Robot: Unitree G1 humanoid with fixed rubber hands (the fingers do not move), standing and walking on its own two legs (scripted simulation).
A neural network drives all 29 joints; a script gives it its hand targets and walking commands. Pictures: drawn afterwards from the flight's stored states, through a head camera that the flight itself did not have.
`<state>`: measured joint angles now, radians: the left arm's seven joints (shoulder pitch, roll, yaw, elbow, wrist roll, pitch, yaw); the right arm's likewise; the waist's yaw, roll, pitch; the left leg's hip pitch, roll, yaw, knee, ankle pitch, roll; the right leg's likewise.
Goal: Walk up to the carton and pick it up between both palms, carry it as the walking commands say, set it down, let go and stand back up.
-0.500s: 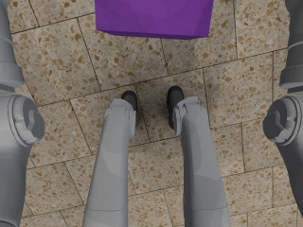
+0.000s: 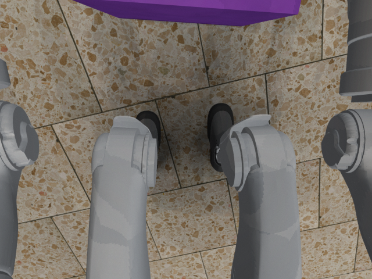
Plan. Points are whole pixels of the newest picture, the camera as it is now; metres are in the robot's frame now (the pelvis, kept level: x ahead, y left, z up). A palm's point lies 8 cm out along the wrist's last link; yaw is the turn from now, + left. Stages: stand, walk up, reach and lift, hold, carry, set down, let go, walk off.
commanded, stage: reach and lift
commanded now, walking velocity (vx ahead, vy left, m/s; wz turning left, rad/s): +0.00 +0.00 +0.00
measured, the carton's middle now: out of the picture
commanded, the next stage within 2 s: none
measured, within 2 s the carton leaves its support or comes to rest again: neither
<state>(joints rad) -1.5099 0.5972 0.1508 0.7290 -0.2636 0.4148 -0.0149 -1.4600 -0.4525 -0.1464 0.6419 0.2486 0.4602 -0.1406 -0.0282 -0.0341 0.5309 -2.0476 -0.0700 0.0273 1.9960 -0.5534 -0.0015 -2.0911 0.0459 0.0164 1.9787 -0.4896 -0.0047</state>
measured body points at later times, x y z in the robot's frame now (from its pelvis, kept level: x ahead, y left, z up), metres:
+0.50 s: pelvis +0.03 +0.01 -0.08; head +0.41 +0.01 +0.14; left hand +0.60 +0.21 -0.26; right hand +0.58 -0.23 -0.27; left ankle +0.12 +0.11 -0.40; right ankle +0.13 -0.11 -0.40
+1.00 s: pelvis +0.02 +0.01 -0.08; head +0.40 +0.00 +0.14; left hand +0.60 +0.22 -0.25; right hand +0.58 -0.22 -0.26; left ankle +0.12 +0.11 -0.40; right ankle +0.13 -0.11 -0.40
